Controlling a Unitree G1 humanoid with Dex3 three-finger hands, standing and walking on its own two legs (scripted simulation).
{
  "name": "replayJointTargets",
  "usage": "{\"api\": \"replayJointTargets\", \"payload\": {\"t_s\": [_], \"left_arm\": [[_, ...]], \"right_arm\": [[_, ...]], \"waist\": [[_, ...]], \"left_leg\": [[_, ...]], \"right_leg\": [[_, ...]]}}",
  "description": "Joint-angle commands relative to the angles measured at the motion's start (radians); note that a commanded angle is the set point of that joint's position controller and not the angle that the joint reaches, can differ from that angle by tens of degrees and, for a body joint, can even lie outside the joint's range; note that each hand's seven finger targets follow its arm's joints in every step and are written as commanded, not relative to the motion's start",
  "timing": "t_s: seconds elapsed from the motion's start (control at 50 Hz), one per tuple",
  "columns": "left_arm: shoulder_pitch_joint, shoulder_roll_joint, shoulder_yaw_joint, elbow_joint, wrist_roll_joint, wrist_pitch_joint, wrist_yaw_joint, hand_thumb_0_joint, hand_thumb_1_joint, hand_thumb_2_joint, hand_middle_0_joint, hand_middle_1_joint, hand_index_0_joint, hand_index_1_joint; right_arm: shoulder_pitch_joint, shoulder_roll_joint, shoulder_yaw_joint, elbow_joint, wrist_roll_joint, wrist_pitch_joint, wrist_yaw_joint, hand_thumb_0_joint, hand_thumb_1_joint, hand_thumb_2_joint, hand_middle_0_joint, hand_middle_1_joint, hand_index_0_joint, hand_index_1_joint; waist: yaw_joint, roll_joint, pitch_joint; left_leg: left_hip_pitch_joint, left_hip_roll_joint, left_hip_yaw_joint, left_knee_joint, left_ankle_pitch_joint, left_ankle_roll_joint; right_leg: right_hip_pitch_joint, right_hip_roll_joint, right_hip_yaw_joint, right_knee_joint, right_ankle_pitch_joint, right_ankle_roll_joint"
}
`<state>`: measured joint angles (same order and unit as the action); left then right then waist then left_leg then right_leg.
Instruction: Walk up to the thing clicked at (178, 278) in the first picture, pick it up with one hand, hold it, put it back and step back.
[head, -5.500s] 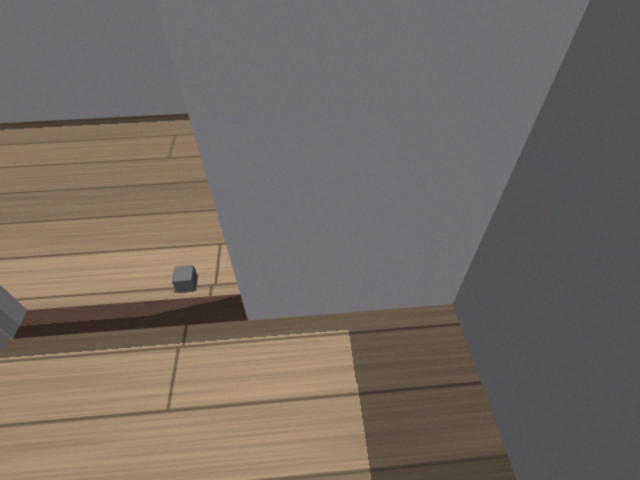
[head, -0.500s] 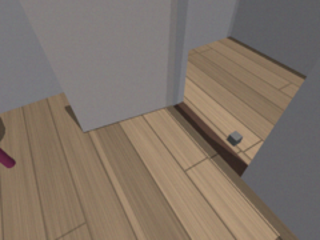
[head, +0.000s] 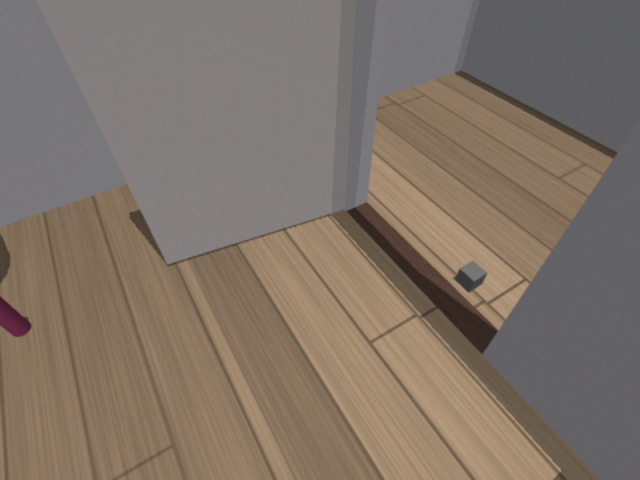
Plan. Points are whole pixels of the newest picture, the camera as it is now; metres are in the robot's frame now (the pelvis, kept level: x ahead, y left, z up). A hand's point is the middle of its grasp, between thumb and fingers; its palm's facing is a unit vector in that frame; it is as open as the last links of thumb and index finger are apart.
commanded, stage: stand
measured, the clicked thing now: (470, 276) +0.95 -0.55 -0.75
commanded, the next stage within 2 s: walk up in 0.44 s
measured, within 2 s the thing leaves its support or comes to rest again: neither
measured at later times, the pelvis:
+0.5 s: pelvis +0.00 +0.00 +0.00, yaw +3 degrees
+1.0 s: pelvis +0.00 -0.05 -0.03, yaw +30 degrees
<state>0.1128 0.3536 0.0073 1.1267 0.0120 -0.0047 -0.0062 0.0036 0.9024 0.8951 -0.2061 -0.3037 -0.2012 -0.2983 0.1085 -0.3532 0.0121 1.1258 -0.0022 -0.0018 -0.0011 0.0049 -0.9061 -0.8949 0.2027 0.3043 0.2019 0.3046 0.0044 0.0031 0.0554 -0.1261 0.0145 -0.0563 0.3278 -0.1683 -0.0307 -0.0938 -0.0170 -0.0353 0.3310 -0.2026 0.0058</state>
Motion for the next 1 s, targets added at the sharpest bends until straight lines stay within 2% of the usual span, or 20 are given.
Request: {"api": "replayJointTargets", "payload": {"t_s": [0.0,0.4,0.42,0.46,0.52,0.54,0.58,0.6,0.62,0.64,0.66,0.7,0.74,0.78,0.84,0.9,0.92,0.94,0.96,0.98], "left_arm": [[-0.031,0.218,0.038,-0.056,-0.004,-0.021,0.012,0.000,0.900,0.900,-0.200,-0.300,-0.200,-0.300],[-0.021,0.215,0.039,-0.058,-0.003,-0.022,0.013,0.000,0.900,0.900,-0.200,-0.300,-0.200,-0.300],[-0.134,0.300,0.115,-0.161,-0.002,0.004,-0.001,0.000,0.900,0.900,-0.200,-0.300,-0.200,-0.300],[-0.090,0.254,0.122,-0.206,-0.007,0.028,-0.001,0.000,0.900,0.900,-0.200,-0.300,-0.200,-0.300],[-0.062,0.208,0.126,-0.266,0.001,0.042,-0.016,0.000,0.900,0.900,-0.200,-0.300,-0.200,-0.300],[-0.032,0.209,0.127,-0.281,0.002,0.039,-0.018,0.000,0.900,0.900,-0.200,-0.300,-0.200,-0.300],[0.040,0.217,0.133,-0.287,0.004,0.028,-0.013,0.000,0.900,0.900,-0.200,-0.300,-0.200,-0.300],[0.075,0.261,0.149,-0.287,0.015,0.022,-0.006,0.000,0.900,0.900,-0.200,-0.300,-0.200,-0.300],[0.008,0.312,0.155,-0.321,0.031,0.021,-0.006,0.000,0.900,0.900,-0.200,-0.300,-0.200,-0.300],[-0.077,0.329,0.163,-0.365,0.036,0.021,-0.013,0.000,0.900,0.900,-0.200,-0.300,-0.200,-0.300],[-0.109,0.293,0.152,-0.400,0.033,0.016,-0.018,0.000,0.900,0.900,-0.200,-0.300,-0.200,-0.300],[-0.129,0.222,0.122,-0.417,0.030,0.010,-0.016,0.000,0.900,0.900,-0.200,-0.300,-0.200,-0.300],[-0.070,0.233,0.130,-0.410,0.040,0.007,-0.015,0.000,0.900,0.900,-0.200,-0.300,-0.200,-0.300],[0.003,0.244,0.135,-0.421,0.039,0.008,-0.022,0.000,0.900,0.900,-0.200,-0.300,-0.200,-0.300],[0.033,0.269,0.142,-0.453,0.036,0.015,-0.032,0.000,0.900,0.900,-0.200,-0.300,-0.200,-0.300],[0.014,0.287,0.142,-0.490,0.025,0.021,-0.038,0.000,0.900,0.900,-0.200,-0.300,-0.200,-0.300],[0.017,0.275,0.135,-0.505,0.014,0.018,-0.036,0.000,0.900,0.900,-0.200,-0.300,-0.200,-0.300],[0.051,0.244,0.113,-0.492,-0.002,0.021,-0.034,0.000,0.900,0.900,-0.200,-0.300,-0.200,-0.300],[0.081,0.167,0.096,-0.521,-0.004,0.025,-0.039,0.000,0.900,0.900,-0.200,-0.300,-0.200,-0.300],[0.077,0.222,0.105,-0.529,0.001,0.037,-0.030,0.000,0.900,0.900,-0.200,-0.300,-0.200,-0.300]], "right_arm": [[-0.036,-0.213,-0.036,-0.051,-0.004,-0.023,-0.011,0.000,-0.900,-0.900,0.200,0.300,0.200,0.300],[-0.039,-0.214,-0.038,-0.062,-0.005,-0.023,-0.012,0.000,-0.900,-0.900,0.200,0.300,0.200,0.300],[0.045,-0.288,-0.085,-0.128,0.000,-0.008,-0.006,0.000,-0.900,-0.900,0.200,0.300,0.200,0.300],[0.068,-0.323,-0.108,-0.160,-0.008,-0.007,-0.011,0.000,-0.900,-0.900,0.200,0.300,0.200,0.300],[0.078,-0.350,-0.152,-0.235,-0.030,0.001,-0.020,0.000,-0.900,-0.900,0.200,0.300,0.200,0.300],[0.050,-0.348,-0.159,-0.264,-0.034,0.000,-0.027,0.000,-0.900,-0.900,0.200,0.300,0.200,0.300],[0.014,-0.284,-0.148,-0.313,-0.031,0.000,-0.028,0.000,-0.900,-0.900,0.200,0.300,0.200,0.300],[-0.007,-0.222,-0.128,-0.345,-0.023,0.000,-0.021,0.000,-0.900,-0.900,0.200,0.300,0.200,0.300],[0.029,-0.175,-0.112,-0.358,-0.018,0.003,-0.018,0.000,-0.900,-0.900,0.200,0.300,0.200,0.300],[0.085,-0.214,-0.124,-0.361,-0.034,0.007,-0.024,0.000,-0.900,-0.900,0.200,0.300,0.200,0.300],[0.074,-0.242,-0.134,-0.367,-0.038,0.017,-0.019,0.000,-0.900,-0.900,0.200,0.300,0.200,0.300],[0.104,-0.228,-0.137,-0.375,-0.039,0.025,0.008,0.000,-0.900,-0.900,0.200,0.300,0.200,0.300],[0.166,-0.197,-0.124,-0.374,-0.026,0.022,0.029,0.000,-0.900,-0.900,0.200,0.300,0.200,0.300],[0.123,-0.193,-0.126,-0.404,-0.030,0.024,0.041,0.000,-0.900,-0.900,0.200,0.300,0.200,0.300],[0.096,-0.196,-0.134,-0.447,-0.034,0.021,0.041,0.000,-0.900,-0.900,0.200,0.300,0.200,0.300],[0.187,-0.213,-0.150,-0.450,-0.039,0.017,0.027,0.000,-0.900,-0.900,0.200,0.300,0.200,0.300],[0.238,-0.224,-0.160,-0.453,-0.047,0.014,0.022,0.000,-0.900,-0.900,0.200,0.300,0.200,0.300],[0.310,-0.286,-0.182,-0.428,-0.049,-0.003,0.015,0.000,-0.900,-0.900,0.200,0.300,0.200,0.300],[0.294,-0.392,-0.204,-0.457,-0.061,-0.012,0.001,0.000,-0.900,-0.900,0.200,0.300,0.200,0.300],[0.285,-0.408,-0.203,-0.487,-0.037,-0.016,-0.005,0.000,-0.900,-0.900,0.200,0.300,0.200,0.300]], "waist": [[0.001,0.003,-0.072],[0.005,-0.005,-0.083],[-0.002,-0.056,-0.003],[0.010,0.066,-0.046],[0.015,0.196,-0.109],[0.038,0.198,-0.121],[0.092,0.097,-0.152],[0.122,-0.030,-0.164],[0.099,-0.250,-0.126],[0.064,-0.240,-0.126],[0.040,-0.170,-0.054],[0.004,-0.120,0.007],[0.016,-0.190,-0.022],[0.058,-0.177,-0.019],[0.071,-0.173,0.003],[0.014,-0.151,-0.044],[-0.017,-0.111,-0.072],[-0.069,0.040,-0.120],[-0.045,0.333,-0.124],[-0.056,0.198,-0.187]], "left_leg": [[0.002,0.102,-0.068,-0.040,0.156,0.038],[0.023,0.103,-0.063,-0.024,0.188,0.044],[-0.206,0.070,-0.180,0.025,0.378,0.090],[-0.127,0.127,-0.288,0.016,0.449,0.156],[-0.092,0.200,-0.528,-0.034,0.282,0.235],[-0.050,0.194,-0.511,-0.008,0.277,0.227],[-0.132,0.079,-0.351,0.164,0.273,0.157],[-0.340,-0.034,-0.223,0.278,0.126,0.095],[-0.514,-0.117,-0.032,0.442,-0.231,0.047],[-0.497,-0.025,0.002,0.613,-0.340,0.030],[-0.432,0.004,-0.008,0.706,-0.326,0.026],[-0.424,0.020,-0.009,0.698,-0.201,0.023],[-0.429,0.011,0.051,0.598,-0.139,0.035],[-0.416,0.002,0.092,0.504,-0.151,0.040],[-0.331,-0.005,0.137,0.366,-0.120,0.051],[-0.146,-0.031,0.189,0.260,-0.081,0.073],[-0.027,-0.055,0.198,0.207,-0.045,0.091],[0.137,-0.010,0.046,0.109,-0.019,0.130],[0.250,0.231,-0.397,0.052,0.207,0.243],[0.142,0.376,-0.623,0.015,0.127,0.398]], "right_leg": [[0.010,-0.115,0.087,-0.064,0.109,-0.022],[0.016,-0.117,0.087,-0.058,0.156,-0.024],[0.114,-0.060,-0.031,0.124,0.099,-0.028],[0.004,-0.024,-0.021,0.230,-0.012,-0.030],[-0.090,0.033,0.067,0.346,-0.296,-0.043],[-0.119,0.018,0.102,0.331,-0.299,-0.058],[-0.002,-0.039,0.131,0.118,-0.153,-0.070],[0.187,-0.153,0.213,0.024,-0.027,-0.097],[0.237,-0.365,0.324,-0.060,0.091,-0.176],[0.121,-0.516,0.368,-0.057,0.150,-0.294],[-0.013,-0.501,0.346,-0.056,0.202,-0.310],[-0.004,-0.320,0.139,0.016,0.364,-0.190],[0.104,-0.252,0.030,0.060,0.408,-0.148],[0.142,-0.245,-0.001,0.064,0.356,-0.146],[0.078,-0.275,-0.026,0.085,0.314,-0.125],[-0.032,-0.303,-0.067,0.215,0.313,-0.106],[-0.101,-0.275,-0.117,0.329,0.302,-0.071],[-0.236,-0.192,-0.162,0.572,0.223,-0.041],[-0.523,0.008,-0.175,0.813,-0.329,0.021],[-0.484,-0.017,0.034,0.871,-0.453,0.019]]}}
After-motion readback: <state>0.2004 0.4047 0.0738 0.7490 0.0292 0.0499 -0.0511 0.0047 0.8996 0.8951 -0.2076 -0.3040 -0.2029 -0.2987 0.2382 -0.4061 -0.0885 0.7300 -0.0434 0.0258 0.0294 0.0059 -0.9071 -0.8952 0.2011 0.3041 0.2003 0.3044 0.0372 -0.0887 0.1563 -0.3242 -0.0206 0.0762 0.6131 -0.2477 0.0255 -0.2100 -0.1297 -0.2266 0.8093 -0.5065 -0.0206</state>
